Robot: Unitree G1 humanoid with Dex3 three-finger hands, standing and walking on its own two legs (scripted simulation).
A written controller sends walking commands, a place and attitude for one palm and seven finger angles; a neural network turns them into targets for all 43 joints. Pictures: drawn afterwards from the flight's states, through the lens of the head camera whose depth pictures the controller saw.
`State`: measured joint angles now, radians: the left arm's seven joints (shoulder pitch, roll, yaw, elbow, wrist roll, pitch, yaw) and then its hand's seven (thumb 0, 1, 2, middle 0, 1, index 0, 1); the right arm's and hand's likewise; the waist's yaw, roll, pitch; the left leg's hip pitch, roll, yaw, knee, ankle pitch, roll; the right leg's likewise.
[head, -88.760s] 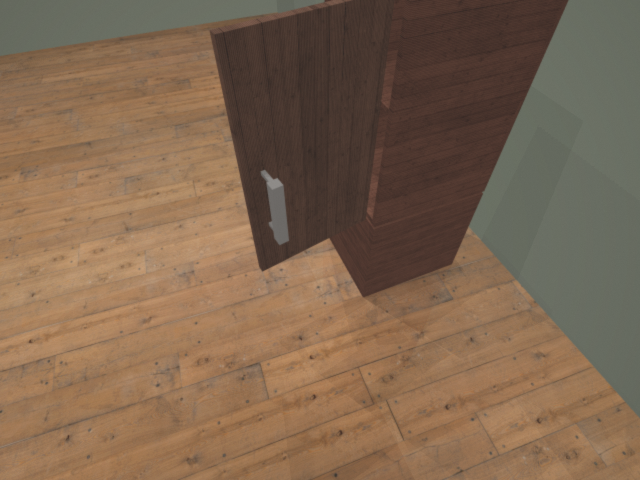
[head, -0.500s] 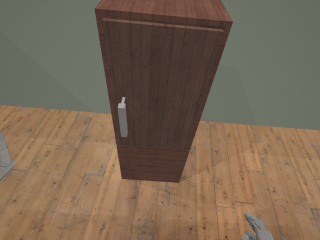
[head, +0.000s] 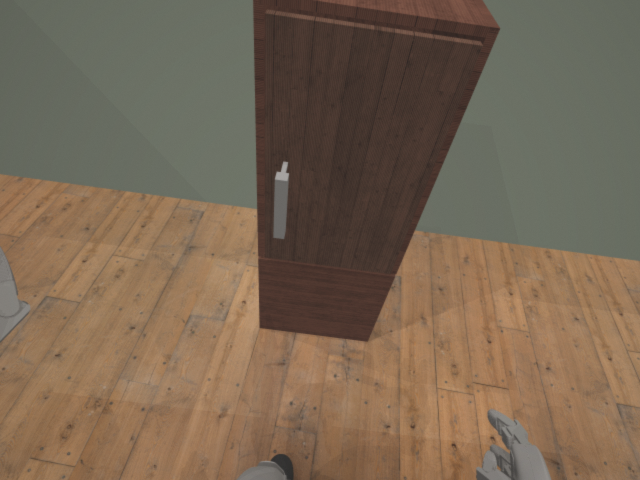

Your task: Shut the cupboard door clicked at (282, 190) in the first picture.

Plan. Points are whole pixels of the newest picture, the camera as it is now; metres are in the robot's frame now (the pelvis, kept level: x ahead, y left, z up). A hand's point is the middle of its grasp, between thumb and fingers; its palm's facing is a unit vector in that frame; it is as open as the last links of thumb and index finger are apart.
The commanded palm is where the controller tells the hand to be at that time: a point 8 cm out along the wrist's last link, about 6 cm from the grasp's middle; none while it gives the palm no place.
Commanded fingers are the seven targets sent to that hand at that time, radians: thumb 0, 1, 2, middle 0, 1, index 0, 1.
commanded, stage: stop stepping back and stand still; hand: left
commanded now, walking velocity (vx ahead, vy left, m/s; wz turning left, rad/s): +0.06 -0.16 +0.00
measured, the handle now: (282, 200) +0.67 +0.09 -0.10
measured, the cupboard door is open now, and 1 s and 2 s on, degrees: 0 0 0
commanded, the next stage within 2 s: let the arm hang, fingers relaxed in 1.52 s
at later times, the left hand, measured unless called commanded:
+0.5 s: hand out of the picture +0.10 +0.32 +0.19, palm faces +0.36 -0.86 -0.36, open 7.4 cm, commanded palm +0.04 +0.36 +0.19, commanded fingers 0.00 0.90 0.90 -0.20 -0.30 -0.20 -0.30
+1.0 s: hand out of the picture +0.09 +0.36 +0.19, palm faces +0.35 -0.79 -0.49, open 7.4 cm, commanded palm +0.02 +0.40 +0.19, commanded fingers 0.00 0.90 0.90 -0.20 -0.30 -0.20 -0.30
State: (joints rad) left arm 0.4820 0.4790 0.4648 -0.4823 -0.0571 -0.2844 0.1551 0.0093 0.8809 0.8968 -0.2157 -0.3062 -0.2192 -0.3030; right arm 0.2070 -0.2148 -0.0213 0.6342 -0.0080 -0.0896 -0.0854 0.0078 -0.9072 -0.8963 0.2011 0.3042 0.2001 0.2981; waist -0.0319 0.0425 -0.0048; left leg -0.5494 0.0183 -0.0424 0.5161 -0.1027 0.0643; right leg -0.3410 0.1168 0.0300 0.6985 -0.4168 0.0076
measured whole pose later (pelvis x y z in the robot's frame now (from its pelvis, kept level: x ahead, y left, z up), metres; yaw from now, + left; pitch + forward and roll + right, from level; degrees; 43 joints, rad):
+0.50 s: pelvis -0.12 +0.07 +0.02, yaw -4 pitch -2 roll -4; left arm 0.52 0.43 0.41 -0.54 -0.07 -0.12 0.16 0.02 0.89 0.90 -0.21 -0.30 -0.21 -0.30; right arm 0.26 -0.12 0.05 0.62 -0.02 -0.11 -0.04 0.01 -0.91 -0.90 0.20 0.30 0.20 0.30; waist -0.04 -0.02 -0.02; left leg -0.34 0.03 0.08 0.40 -0.17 0.00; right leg -0.29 0.12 -0.10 0.79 -0.49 -0.04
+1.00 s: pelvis -0.14 +0.11 +0.00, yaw -5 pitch -1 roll +0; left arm 0.57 0.48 0.49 -0.55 -0.05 -0.19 0.17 0.01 0.89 0.90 -0.21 -0.31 -0.21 -0.30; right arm 0.29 -0.14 0.02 0.63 -0.01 -0.11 -0.06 0.01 -0.91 -0.90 0.20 0.30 0.20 0.30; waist -0.05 -0.03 0.01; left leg -0.32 0.10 0.08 0.60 -0.26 -0.04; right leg -0.30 0.02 -0.09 0.66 -0.38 0.00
